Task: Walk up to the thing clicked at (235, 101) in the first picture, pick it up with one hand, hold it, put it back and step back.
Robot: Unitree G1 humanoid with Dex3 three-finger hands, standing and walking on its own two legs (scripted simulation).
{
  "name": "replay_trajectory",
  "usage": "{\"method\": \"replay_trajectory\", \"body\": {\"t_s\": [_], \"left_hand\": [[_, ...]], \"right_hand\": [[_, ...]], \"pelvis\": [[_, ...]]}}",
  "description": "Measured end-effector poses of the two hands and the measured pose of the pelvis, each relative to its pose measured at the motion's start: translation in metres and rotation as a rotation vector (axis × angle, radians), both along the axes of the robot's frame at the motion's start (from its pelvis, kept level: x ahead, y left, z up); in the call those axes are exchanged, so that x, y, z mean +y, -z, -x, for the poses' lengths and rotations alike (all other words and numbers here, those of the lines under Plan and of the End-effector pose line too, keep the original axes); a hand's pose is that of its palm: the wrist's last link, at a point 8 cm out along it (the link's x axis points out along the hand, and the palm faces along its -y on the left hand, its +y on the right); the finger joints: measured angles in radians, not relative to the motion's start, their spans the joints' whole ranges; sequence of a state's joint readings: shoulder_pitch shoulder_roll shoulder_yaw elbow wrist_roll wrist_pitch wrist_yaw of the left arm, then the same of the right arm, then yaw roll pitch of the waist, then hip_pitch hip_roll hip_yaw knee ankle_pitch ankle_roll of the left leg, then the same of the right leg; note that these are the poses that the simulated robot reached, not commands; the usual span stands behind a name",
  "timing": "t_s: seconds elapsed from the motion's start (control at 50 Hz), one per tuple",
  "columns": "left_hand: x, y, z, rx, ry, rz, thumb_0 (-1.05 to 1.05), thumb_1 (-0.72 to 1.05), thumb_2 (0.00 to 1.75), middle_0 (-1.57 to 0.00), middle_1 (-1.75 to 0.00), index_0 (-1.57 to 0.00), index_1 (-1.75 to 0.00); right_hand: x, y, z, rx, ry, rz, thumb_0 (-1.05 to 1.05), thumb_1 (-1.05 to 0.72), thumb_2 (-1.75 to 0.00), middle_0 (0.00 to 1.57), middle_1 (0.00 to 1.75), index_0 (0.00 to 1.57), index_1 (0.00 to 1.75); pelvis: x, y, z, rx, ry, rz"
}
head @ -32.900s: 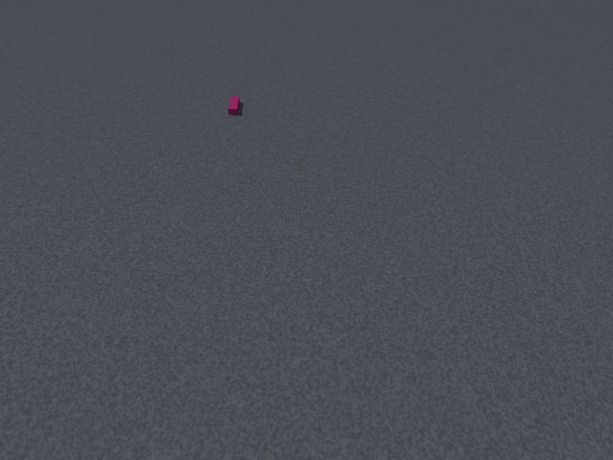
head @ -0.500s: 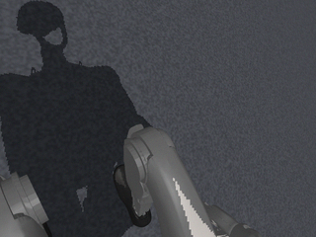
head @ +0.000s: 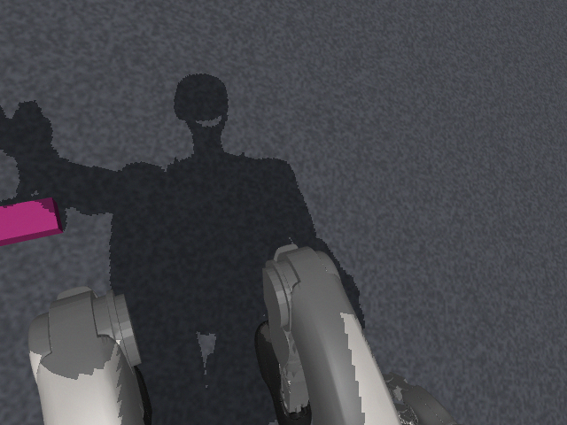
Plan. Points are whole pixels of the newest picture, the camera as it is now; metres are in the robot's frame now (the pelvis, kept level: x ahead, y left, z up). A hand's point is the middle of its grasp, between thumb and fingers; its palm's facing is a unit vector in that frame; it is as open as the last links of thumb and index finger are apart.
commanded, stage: withdraw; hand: left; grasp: from above
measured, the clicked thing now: (8, 224) +0.45 +0.32 -0.31
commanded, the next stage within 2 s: home in 0.52 s
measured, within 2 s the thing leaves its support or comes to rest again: neither
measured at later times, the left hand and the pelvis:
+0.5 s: hand out of the picture +0.43 +0.33 -0.17, palm faces -0.43 -0.09 -0.90, open 13.7 cm; pelvis -0.02 -0.01 -0.01, yaw +2 degrees
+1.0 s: hand out of the picture +0.38 +0.32 -0.04, palm faces -0.31 -0.38 -0.87, open 10.0 cm; pelvis -0.01 -0.01 +0.08, yaw +5 degrees
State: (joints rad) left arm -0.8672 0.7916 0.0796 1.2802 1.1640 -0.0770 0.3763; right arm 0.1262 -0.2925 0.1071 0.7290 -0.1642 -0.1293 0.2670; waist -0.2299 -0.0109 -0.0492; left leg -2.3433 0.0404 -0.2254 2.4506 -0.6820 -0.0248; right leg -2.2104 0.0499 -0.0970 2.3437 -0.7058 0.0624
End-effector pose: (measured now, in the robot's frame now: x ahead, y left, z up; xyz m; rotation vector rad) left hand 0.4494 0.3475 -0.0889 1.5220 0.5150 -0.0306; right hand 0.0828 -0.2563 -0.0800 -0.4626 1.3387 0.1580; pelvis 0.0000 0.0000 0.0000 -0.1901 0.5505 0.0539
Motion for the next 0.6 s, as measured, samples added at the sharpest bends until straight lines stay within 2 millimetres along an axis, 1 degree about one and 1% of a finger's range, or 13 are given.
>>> {"method": "replay_trajectory", "body": {"t_s": [0.06,0.1,0.14,0.2,0.28,0.38,0.48,0.54,0.6], "left_hand": [[0.0,-0.024,0.007,0.054,-0.006,0.006,0.0,-0.47,0.97,-0.1,-0.98,-0.11,-0.98],[-0.001,-0.035,0.01,0.096,-0.001,0.014,0.0,-0.47,0.97,-0.1,-0.98,-0.11,-0.98],[-0.003,-0.042,0.013,0.132,0.01,0.028,0.0,-0.47,0.98,-0.1,-0.99,-0.11,-0.98],[-0.007,-0.044,0.017,0.163,0.035,0.053,0.0,-0.47,0.98,-0.11,-0.99,-0.11,-0.99],[-0.009,-0.033,0.02,0.175,0.077,0.074,0.0,-0.46,0.97,-0.11,-0.98,-0.12,-0.98],[-0.011,-0.005,0.02,0.162,0.118,0.087,0.0,-0.45,0.97,-0.12,-0.98,-0.12,-0.98],[-0.011,0.019,0.014,0.111,0.129,0.083,0.0,-0.44,0.96,-0.12,-0.97,-0.13,-0.96],[-0.011,0.025,0.008,0.064,0.121,0.066,0.0,-0.43,0.94,-0.13,-0.96,-0.14,-0.95],[-0.01,0.022,0.003,0.027,0.106,0.04,0.0,-0.41,0.93,-0.15,-0.94,-0.16,-0.93]], "right_hand": [[0.0,-0.003,-0.01,-0.032,0.022,-0.017,0.0,-0.9,-0.9,0.2,0.3,0.21,0.3],[-0.001,-0.007,-0.015,-0.052,0.029,-0.017,0.0,-0.9,-0.9,0.2,0.3,0.21,0.3],[-0.003,-0.012,-0.017,-0.067,0.031,-0.007,0.0,-0.91,-0.9,0.2,0.3,0.21,0.3],[-0.008,-0.018,-0.017,-0.074,0.028,0.023,0.0,-0.9,-0.9,0.2,0.3,0.21,0.3],[-0.016,-0.021,-0.009,-0.05,0.017,0.078,0.0,-0.9,-0.9,0.2,0.3,0.21,0.3],[-0.025,-0.016,0.008,0.005,0.006,0.144,0.0,-0.9,-0.9,0.2,0.3,0.21,0.3],[-0.026,-0.007,0.028,0.062,0.013,0.179,0.0,-0.9,-0.9,0.2,0.3,0.21,0.3],[-0.023,-0.001,0.039,0.085,0.03,0.178,0.0,-0.9,-0.9,0.2,0.3,0.21,0.3],[-0.017,0.004,0.045,0.099,0.055,0.156,0.0,-0.9,-0.9,0.2,0.3,0.21,0.3]], "pelvis": [[-0.001,-0.012,0.003,0.005,-0.013,-0.017],[-0.003,-0.019,0.006,0.004,-0.02,-0.026],[-0.004,-0.024,0.008,0.002,-0.025,-0.032],[-0.006,-0.028,0.012,-0.004,-0.031,-0.037],[-0.008,-0.026,0.015,-0.012,-0.032,-0.042],[-0.008,-0.013,0.016,-0.024,-0.026,-0.038],[-0.007,0.003,0.016,-0.04,-0.021,-0.031],[-0.006,0.009,0.014,-0.038,-0.018,-0.028],[-0.005,0.011,0.011,-0.024,-0.018,-0.029]]}}
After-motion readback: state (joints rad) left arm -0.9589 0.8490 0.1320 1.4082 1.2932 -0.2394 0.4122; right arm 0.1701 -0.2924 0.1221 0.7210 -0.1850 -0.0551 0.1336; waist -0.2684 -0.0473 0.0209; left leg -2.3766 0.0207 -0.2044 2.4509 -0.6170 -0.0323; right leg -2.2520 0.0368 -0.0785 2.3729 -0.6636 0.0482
